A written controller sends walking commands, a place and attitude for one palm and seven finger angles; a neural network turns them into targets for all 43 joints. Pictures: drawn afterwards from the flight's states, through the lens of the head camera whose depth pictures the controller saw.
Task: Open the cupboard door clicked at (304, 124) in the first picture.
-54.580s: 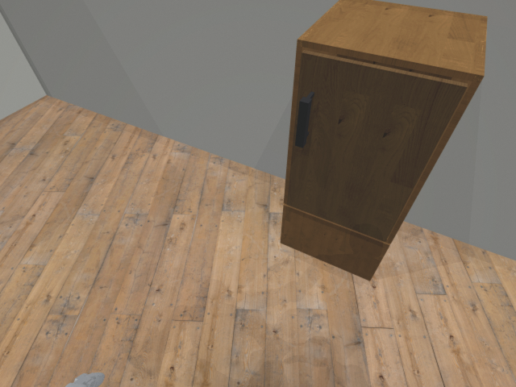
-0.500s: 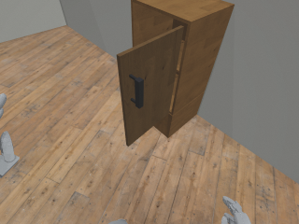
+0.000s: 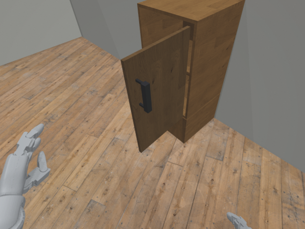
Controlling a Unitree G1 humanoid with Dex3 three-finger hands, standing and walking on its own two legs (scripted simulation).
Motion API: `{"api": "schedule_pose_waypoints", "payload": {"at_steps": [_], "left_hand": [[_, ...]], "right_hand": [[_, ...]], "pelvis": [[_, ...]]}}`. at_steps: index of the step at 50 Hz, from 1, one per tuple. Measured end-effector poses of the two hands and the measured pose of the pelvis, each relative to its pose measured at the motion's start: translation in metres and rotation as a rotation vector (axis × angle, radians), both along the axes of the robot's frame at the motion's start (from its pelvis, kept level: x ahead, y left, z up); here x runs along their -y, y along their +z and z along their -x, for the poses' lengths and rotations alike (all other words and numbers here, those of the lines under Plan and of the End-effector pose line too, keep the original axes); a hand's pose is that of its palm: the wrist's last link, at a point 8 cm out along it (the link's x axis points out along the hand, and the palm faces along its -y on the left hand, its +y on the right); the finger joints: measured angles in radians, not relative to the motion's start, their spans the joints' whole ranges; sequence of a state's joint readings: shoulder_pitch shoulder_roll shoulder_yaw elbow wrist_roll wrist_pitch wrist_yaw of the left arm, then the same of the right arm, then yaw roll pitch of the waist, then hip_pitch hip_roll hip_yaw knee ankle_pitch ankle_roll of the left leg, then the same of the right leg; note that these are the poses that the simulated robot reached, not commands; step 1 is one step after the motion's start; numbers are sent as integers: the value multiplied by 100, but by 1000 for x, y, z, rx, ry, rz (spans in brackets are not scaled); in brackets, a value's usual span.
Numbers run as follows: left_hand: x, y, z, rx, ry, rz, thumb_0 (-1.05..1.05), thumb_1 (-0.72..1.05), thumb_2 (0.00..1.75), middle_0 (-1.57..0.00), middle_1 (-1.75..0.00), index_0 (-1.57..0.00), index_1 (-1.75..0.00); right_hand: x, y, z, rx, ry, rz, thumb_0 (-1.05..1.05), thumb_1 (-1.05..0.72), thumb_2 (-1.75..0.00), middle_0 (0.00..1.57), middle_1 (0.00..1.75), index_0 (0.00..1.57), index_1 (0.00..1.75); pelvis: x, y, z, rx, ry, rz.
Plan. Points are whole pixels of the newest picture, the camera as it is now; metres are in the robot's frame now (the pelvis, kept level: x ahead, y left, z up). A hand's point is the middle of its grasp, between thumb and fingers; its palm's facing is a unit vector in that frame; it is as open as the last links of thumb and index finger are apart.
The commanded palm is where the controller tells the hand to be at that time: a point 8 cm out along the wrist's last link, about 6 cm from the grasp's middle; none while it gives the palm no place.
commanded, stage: let the arm hang, fingers relaxed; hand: left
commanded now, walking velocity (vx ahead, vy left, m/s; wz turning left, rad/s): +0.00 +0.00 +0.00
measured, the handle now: (143, 95) +0.62 +0.08 -0.02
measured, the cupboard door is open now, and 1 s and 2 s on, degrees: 93 93 93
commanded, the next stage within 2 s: look to check the result in 1.02 s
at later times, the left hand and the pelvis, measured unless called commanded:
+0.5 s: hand out of the picture -0.06 +0.20 -0.15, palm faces +0.04 -0.97 -0.24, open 7.2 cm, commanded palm none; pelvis -0.01 +0.01 +0.02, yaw +0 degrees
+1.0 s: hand out of the picture -0.02 +0.19 -0.16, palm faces +0.03 -0.98 -0.19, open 7.3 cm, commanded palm none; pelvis -0.01 +0.02 +0.02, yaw -1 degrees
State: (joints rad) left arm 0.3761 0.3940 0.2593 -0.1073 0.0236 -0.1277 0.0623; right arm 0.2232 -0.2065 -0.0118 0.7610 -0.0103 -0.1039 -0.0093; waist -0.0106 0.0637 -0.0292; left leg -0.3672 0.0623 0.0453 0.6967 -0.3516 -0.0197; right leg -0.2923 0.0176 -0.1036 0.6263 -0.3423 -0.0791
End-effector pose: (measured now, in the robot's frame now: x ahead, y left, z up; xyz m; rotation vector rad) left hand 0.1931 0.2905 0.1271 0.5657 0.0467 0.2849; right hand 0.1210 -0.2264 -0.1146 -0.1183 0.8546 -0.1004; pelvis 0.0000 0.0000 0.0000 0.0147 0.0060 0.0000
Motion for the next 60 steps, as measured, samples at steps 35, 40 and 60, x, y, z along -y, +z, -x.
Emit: {"api": "schedule_pose_waypoints", "payload": {"at_steps": [35,40,60], "left_hand": [[56,-250,227,-1318,341,510,1,91,90,-19,-30,-20,-30],[61,-254,210,-1287,304,513,2,92,90,-20,-30,-20,-30],[54,-253,225,-1328,336,526,1,91,90,-19,-30,-20,-30]], "right_hand": [[-49,-24,182,-655,-86,-54,0,-91,-90,20,30,20,30],[-57,-23,185,-650,-101,-66,0,-91,-90,20,30,20,30],[-51,-22,161,-611,-97,-34,0,-91,-90,20,30,20,30]], "pelvis": [[-16,18,13,44,-7,12],[-18,17,13,43,-11,10],[-25,17,7,31,-12,8]]}}
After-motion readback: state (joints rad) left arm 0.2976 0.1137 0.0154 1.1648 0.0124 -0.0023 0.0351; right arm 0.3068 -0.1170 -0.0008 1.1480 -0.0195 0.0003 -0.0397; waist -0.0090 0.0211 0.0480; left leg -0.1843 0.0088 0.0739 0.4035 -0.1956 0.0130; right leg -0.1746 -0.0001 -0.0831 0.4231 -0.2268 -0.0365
